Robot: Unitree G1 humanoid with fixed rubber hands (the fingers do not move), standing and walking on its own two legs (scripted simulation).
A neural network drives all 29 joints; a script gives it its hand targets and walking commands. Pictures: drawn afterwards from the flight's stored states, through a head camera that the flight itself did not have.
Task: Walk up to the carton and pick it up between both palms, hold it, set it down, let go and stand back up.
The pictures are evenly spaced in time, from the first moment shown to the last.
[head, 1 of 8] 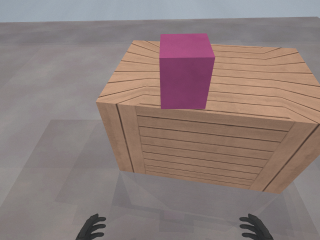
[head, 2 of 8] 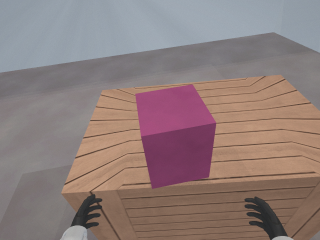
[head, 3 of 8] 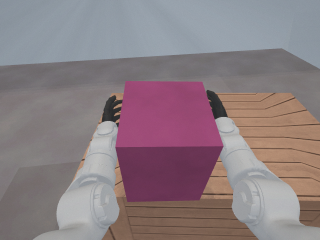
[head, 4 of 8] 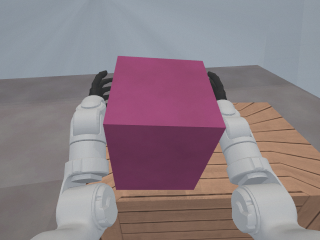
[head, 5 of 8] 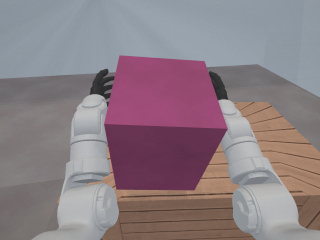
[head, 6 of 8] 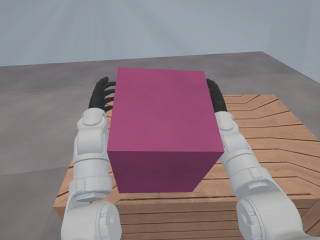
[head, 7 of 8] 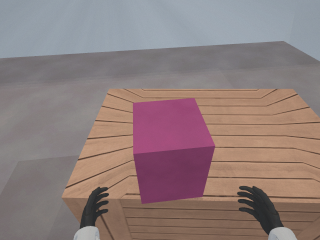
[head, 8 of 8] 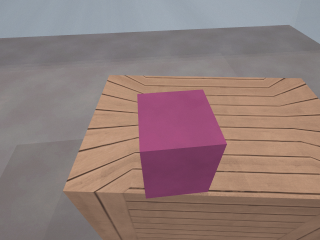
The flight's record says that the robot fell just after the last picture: no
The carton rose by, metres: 0.20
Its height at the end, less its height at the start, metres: +0.00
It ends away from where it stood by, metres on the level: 0.05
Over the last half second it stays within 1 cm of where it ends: yes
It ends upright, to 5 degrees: yes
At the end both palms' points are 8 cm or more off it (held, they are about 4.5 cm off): yes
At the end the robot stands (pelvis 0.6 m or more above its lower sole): yes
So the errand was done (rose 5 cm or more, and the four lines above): yes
